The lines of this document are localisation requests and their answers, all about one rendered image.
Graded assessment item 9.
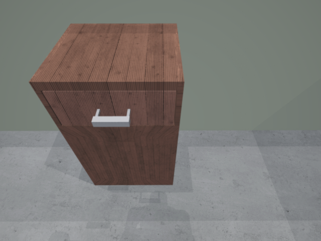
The handle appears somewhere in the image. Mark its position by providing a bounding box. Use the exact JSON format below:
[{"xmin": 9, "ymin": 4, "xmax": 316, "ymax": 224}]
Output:
[{"xmin": 92, "ymin": 109, "xmax": 130, "ymax": 127}]

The cabinet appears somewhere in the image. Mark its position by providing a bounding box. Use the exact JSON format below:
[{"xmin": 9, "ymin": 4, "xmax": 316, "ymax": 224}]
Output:
[{"xmin": 29, "ymin": 24, "xmax": 185, "ymax": 185}]

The drawer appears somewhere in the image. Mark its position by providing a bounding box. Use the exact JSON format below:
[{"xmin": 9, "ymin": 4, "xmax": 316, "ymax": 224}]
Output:
[{"xmin": 42, "ymin": 90, "xmax": 176, "ymax": 125}]

